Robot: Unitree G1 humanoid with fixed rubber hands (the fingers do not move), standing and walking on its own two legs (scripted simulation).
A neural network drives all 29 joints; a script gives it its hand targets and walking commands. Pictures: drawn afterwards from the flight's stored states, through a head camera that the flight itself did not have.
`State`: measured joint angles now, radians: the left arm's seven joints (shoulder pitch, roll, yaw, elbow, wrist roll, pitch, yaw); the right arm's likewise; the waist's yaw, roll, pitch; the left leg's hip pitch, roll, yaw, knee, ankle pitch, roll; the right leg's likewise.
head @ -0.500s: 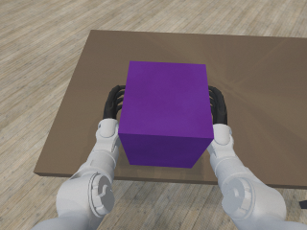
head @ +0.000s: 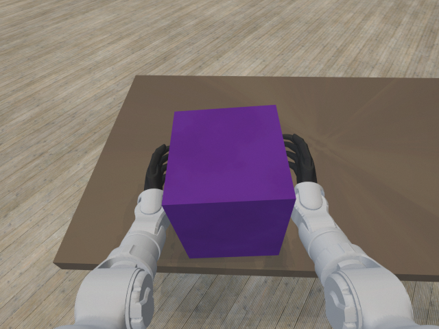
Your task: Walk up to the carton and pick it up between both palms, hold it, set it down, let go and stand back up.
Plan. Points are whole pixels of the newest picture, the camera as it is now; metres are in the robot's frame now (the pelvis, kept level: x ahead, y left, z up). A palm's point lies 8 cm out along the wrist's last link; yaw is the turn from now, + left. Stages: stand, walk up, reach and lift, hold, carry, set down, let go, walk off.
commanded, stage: reach and lift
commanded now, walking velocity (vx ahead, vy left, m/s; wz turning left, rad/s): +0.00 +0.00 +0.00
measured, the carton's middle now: (229, 187) +0.41 +0.00 +0.02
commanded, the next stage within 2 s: hold in 1.92 s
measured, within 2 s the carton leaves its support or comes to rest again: neither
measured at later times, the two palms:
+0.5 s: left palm (142, 161) +0.37 +0.15 +0.15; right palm (327, 143) +0.36 -0.14 +0.19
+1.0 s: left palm (132, 166) +0.36 +0.16 +0.15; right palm (319, 148) +0.36 -0.13 +0.18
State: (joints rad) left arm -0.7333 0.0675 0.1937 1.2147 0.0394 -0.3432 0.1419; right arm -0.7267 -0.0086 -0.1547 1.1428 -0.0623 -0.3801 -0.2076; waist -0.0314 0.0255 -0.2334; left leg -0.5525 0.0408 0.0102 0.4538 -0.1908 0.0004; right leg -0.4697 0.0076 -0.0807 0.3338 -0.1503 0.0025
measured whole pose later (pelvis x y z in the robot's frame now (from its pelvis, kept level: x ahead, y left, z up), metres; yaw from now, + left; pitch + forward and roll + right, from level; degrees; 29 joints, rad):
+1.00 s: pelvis -0.01 +0.01 +0.01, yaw +2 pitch -3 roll -2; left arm -0.53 0.00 0.20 0.29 0.14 0.50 0.12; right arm -0.66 -0.07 0.02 0.59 0.26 0.22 -0.23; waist -0.10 -0.04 -0.04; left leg -0.16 0.01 -0.02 0.41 -0.21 0.01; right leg -0.06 -0.01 -0.07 0.28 -0.17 0.02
